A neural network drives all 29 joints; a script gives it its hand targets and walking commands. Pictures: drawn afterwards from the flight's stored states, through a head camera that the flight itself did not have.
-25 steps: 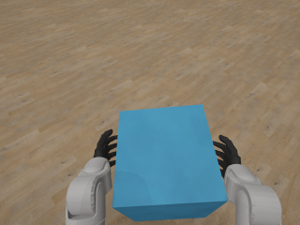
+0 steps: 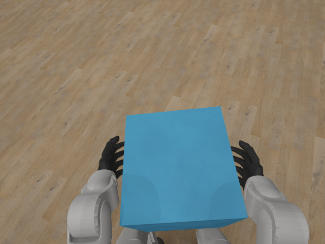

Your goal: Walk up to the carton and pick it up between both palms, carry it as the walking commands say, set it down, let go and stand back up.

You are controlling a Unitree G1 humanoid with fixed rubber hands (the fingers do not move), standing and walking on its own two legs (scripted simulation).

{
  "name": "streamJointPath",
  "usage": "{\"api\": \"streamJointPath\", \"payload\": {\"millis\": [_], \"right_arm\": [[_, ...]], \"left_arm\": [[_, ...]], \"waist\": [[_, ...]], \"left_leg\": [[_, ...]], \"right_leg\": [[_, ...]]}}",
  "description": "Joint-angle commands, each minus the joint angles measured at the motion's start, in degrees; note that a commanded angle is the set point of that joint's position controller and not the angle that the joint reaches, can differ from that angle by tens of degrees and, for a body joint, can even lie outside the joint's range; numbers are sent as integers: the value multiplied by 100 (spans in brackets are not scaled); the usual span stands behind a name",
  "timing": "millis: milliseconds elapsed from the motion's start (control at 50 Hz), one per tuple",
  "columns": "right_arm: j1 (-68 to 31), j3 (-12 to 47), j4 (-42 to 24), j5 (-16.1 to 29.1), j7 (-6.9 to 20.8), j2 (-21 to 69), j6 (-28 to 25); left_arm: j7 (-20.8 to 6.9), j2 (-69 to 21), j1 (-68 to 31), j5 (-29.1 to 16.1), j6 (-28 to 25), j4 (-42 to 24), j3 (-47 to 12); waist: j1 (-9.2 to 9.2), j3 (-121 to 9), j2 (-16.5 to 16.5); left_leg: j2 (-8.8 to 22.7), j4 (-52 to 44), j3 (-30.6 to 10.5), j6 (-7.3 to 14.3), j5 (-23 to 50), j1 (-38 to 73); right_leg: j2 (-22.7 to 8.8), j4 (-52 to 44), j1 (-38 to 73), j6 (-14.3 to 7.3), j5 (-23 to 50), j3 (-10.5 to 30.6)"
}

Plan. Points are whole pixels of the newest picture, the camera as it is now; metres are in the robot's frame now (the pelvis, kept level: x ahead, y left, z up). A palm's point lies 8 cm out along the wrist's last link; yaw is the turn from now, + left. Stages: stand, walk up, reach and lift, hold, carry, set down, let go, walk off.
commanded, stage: carry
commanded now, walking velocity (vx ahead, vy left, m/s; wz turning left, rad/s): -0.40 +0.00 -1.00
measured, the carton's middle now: (179, 176) +0.27 -0.02 -0.01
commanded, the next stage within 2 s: none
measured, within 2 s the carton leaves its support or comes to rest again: neither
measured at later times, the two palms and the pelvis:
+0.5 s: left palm out of the picture +0.13 +0.08 +0.10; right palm out of the picture +0.01 -0.18 +0.10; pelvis -0.17 +0.03 +0.00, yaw -25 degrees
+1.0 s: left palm out of the picture -0.06 +0.01 +0.09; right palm out of the picture -0.28 -0.18 +0.10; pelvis -0.34 +0.10 +0.00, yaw -49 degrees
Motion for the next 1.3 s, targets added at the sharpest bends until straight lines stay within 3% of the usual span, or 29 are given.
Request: {"api": "streamJointPath", "payload": {"millis": [0, 120, 140, 160, 180, 200, 240, 280, 360, 500, 540, 560, 580, 640, 700, 740, 780, 820, 840, 880, 920, 980, 1120, 1160, 1180, 1200, 1220, 1240, 1280], "right_arm": [[-3329, 4581, -2284, 2472, 679, 5770, -687], [-2685, 4427, -1760, 2296, 715, 5412, -473], [-2852, 4389, -1758, 2285, 731, 5480, -487], [-2957, 4339, -1662, 2290, 762, 5505, -537], [-2819, 4186, -1631, 2241, 775, 5254, -577], [-2710, 3949, -1665, 2200, 842, 5031, -544], [-2821, 3992, -1351, 2107, 859, 5375, -432], [-3396, 3894, -1766, 2142, 787, 4944, -541], [-2127, 3223, -1043, 1642, 614, 4654, -440], [-2097, 3347, -1010, 1390, 482, 4436, -459], [-2108, 3435, -559, 1428, 515, 4586, -351], [-2052, 3436, -484, 1439, 572, 4724, -392], [-2271, 3543, -630, 1390, 617, 4587, -421], [-3801, 4221, -1493, 1896, 739, 5436, -673], [-3773, 4593, -1756, 2249, 804, 5792, -758], [-3628, 4608, -2063, 2417, 798, 5816, -784], [-3439, 4536, -2049, 2442, 828, 5695, -780], [-3109, 4230, -1635, 2270, 798, 5316, -713], [-3031, 4059, -1516, 2251, 900, 5201, -668], [-2935, 3927, -1165, 2134, 929, 5227, -530], [-3274, 3832, -1480, 2089, 901, 4849, -607], [-2663, 3459, -970, 1768, 735, 4649, -499], [-2495, 3388, -463, 1400, 514, 4598, -372], [-2619, 3479, -558, 1482, 534, 4542, -432], [-2835, 3572, -773, 1523, 580, 4644, -500], [-2924, 3689, -743, 1518, 605, 4517, -535], [-3226, 3699, -458, 1534, 630, 4550, -497], [-3921, 4018, -804, 1794, 715, 5039, -620], [-4099, 4286, -1066, 2067, 815, 5589, -740]], "left_arm": [[-794, -5385, -1197, -1832, -293, -1584, -3086], [-747, -4790, -910, -1562, -162, -1655, -3110], [-719, -4963, -1141, -1615, -168, -1618, -3152], [-723, -5140, -1217, -1694, -204, -1673, -3331], [-655, -5086, -1362, -1717, -194, -1707, -3457], [-622, -4989, -1662, -1716, -181, -1905, -3533], [-671, -5166, -2263, -1926, -137, -1922, -3593], [-673, -5221, -2226, -1949, -24, -1391, -3628], [-613, -5067, -2543, -2394, 102, -1545, -4088], [-742, -5028, -1926, -2266, 186, -908, -3867], [-784, -5018, -1940, -2107, 227, -723, -3619], [-794, -4910, -1941, -2060, 164, -807, -3573], [-792, -4707, -1757, -1810, 187, -711, -3449], [-968, -5097, -2140, -1815, -43, -1050, -3379], [-949, -5263, -1877, -1761, -283, -1208, -3318], [-875, -5383, -1666, -1726, -317, -1356, -3305], [-761, -5325, -1800, -1687, -369, -1653, -3393], [-649, -5261, -1424, -1580, -293, -1351, -3389], [-656, -5169, -1864, -1600, -272, -1752, -3620], [-665, -5000, -2182, -1713, -169, -1686, -3584], [-712, -5205, -2418, -1825, -99, -1472, -3630], [-649, -5085, -2634, -1973, 95, -1284, -3850], [-767, -4870, -2187, -2090, 270, -701, -3685], [-800, -4954, -1833, -1983, 225, -450, -3551], [-806, -4941, -2154, -1956, 158, -464, -3536], [-831, -4741, -2034, -1865, 87, -490, -3387], [-817, -4695, -2250, -1737, 110, -409, -3276], [-886, -4902, -2461, -1719, 11, -667, -3407], [-915, -5274, -2395, -1760, -173, -835, -3410]], "waist": [[278, -3849, -1857], [284, -3433, -2107], [220, -3677, -2177], [392, -3775, -164], [382, -3534, 1338], [382, -2985, 1170], [402, -2554, 68], [445, -2650, 431], [279, -3473, 1067], [393, -3370, 870], [543, -2531, -337], [326, -2531, -1448], [276, -2224, -2061], [357, -2076, -2485], [213, -2854, -2809], [183, -3395, -2155], [179, -3809, -1439], [284, -3341, 1252], [279, -2956, 1383], [355, -2308, 363], [489, -2603, 667], [316, -2708, 862], [378, -2947, 927], [498, -2778, 112], [342, -2427, -1791], [243, -1981, -2544], [246, -1775, -1456], [285, -2003, -1690], [341, -2574, -2079]], "left_leg": [[-487, -568, -1407, -298, -502, -70], [-819, -2952, -1107, -89, -234, 2619], [-377, -4145, -1189, 49, 366, 3770], [869, -4497, -2080, 296, 972, 4268], [3065, -4269, -2915, 1043, 2958, 3851], [3450, -4474, -2138, 1239, 2832, 3258], [2517, -4185, -888, 900, 2802, 2244], [1882, -3434, -360, 727, 3631, 2577], [2241, -2432, -363, 751, 6435, 4441], [2282, -2039, 256, 307, 2963, 2260], [1601, -1015, 264, -128, 296, 534], [799, -175, 239, -482, -1590, -158], [-39, 739, -828, -790, -2225, -512], [-301, 888, -1136, -506, -336, 378], [-658, -575, -851, -321, -55, 1726], [-636, -1882, -1103, -159, -163, 2254], [-341, -3860, -1191, -128, 203, 3719], [3012, -4701, -3010, 899, 935, 3373], [3334, -5059, -2335, 1043, 211, 2428], [2581, -4657, -1001, 713, 875, 1512], [1771, -3970, -13, 402, 1539, 1819], [2013, -3034, -159, 630, 3318, 3623], [2474, -2213, 226, 352, 1800, 2082], [2001, -1330, 321, -42, 311, 1005], [955, -528, 477, -542, -1368, 137], [88, 635, -576, -874, -2031, -881], [-77, 1418, -1120, -827, -1507, -560], [-87, 1595, -1065, -701, -734, -27], [-118, 1178, -859, -558, -61, 160]], "right_leg": [[-748, -638, 3119, -668, 7191, 2050], [-230, -2363, 1031, 181, 2888, 2003], [51, -2132, 480, 452, 1839, 1625], [581, -767, -42, 411, -370, 1029], [1088, 1745, -1010, 503, -1643, -221], [349, 2732, -1392, 331, -1616, -534], [160, 3816, -1049, 182, -1097, -236], [219, 3914, -815, 114, -819, -121], [177, 2820, -1419, 301, -1030, -560], [-157, 313, 448, -87, -824, -390], [-68, -1192, 1070, -434, 745, 683], [-1089, -1724, 1102, -681, 3171, 2670], [-1430, -2434, 265, -1005, 1911, 4355], [-610, -2767, -222, -117, -400, 2641], [77, -2876, 230, 358, 220, 1910], [-138, -2441, 853, 263, 1975, 2256], [86, -1805, 534, 387, 1044, 1987], [1119, 1982, -857, 497, -1609, -20], [447, 3201, -1050, 294, -1482, -399], [181, 4101, -705, 150, -785, -193], [312, 4339, -218, 113, -423, -135], [153, 3076, -1413, 246, -792, -298], [-224, 568, 84, -191, -1090, -269], [-197, -969, 637, -498, -482, 587], [-1167, -1798, 652, -796, 1442, 2764], [-1448, -2616, 142, -1148, 776, 4670], [-1085, -2837, -546, -1014, -723, 4444], [-848, -2970, -528, -643, -2093, 3324], [-431, -2428, 318, -306, -1276, 1988]]}}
